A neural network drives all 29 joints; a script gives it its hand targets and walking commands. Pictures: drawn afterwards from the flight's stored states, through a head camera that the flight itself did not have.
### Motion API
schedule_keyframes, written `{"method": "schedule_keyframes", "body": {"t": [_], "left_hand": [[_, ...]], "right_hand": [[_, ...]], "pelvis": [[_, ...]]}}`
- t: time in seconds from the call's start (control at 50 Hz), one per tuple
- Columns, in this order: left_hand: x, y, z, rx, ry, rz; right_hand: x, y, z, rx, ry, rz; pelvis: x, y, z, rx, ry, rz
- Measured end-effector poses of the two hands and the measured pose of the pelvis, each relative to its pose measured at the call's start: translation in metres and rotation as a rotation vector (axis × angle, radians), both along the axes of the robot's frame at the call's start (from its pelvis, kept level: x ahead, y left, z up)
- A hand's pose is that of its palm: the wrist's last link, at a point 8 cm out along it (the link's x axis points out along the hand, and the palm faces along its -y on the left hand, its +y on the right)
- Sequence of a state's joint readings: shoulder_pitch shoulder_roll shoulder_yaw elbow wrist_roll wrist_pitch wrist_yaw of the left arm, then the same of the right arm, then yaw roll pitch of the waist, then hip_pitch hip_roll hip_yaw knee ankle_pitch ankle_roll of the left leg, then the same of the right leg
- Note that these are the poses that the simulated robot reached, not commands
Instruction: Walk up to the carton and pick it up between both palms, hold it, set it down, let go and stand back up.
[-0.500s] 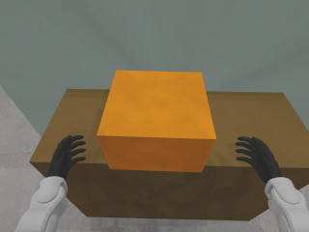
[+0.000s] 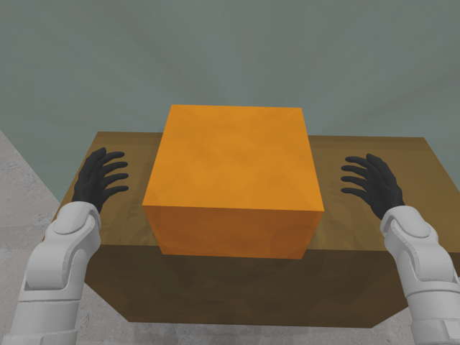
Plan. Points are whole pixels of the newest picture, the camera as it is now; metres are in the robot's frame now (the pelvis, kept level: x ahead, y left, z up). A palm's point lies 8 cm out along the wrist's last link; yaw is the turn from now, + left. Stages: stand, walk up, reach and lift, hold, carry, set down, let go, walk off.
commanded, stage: reach and lift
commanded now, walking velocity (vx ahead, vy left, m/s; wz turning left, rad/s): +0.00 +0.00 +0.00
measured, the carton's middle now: (234, 178) +0.44 +0.00 +0.01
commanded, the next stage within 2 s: none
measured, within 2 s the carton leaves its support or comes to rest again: neither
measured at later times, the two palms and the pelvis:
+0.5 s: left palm (97, 156) +0.38 +0.23 +0.14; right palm (379, 151) +0.40 -0.25 +0.14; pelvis +0.01 +0.00 +0.00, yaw +0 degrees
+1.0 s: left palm (104, 171) +0.40 +0.24 +0.08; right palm (363, 155) +0.43 -0.25 +0.10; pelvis +0.01 +0.00 +0.00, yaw +0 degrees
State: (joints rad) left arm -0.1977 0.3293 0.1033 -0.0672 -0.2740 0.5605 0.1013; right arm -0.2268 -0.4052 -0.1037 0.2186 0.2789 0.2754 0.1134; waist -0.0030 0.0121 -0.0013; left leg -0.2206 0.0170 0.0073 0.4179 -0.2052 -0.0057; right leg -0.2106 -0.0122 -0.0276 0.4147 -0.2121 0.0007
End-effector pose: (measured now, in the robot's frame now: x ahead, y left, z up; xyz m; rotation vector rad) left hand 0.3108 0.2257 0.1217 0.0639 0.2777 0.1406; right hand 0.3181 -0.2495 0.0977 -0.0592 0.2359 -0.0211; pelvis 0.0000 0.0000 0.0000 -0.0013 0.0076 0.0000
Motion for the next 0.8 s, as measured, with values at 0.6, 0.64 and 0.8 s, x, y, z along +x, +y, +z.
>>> {"method": "schedule_keyframes", "body": {"t": [0.6,0.64,0.8], "left_hand": [[0.081,0.002,0.023,-0.073,0.052,0.058],[0.085,0.003,0.022,-0.075,0.053,0.060],[0.086,0.014,0.000,-0.052,0.085,0.083]], "right_hand": [[0.089,-0.004,0.045,0.038,0.005,-0.053],[0.094,-0.002,0.047,0.040,-0.001,-0.052],[0.103,0.000,0.029,0.044,0.038,-0.060]], "pelvis": [[0.008,0.000,0.000,0.000,0.015,0.000],[0.008,0.000,0.000,0.000,0.019,0.000],[0.010,0.000,0.000,0.000,0.034,0.000]]}}
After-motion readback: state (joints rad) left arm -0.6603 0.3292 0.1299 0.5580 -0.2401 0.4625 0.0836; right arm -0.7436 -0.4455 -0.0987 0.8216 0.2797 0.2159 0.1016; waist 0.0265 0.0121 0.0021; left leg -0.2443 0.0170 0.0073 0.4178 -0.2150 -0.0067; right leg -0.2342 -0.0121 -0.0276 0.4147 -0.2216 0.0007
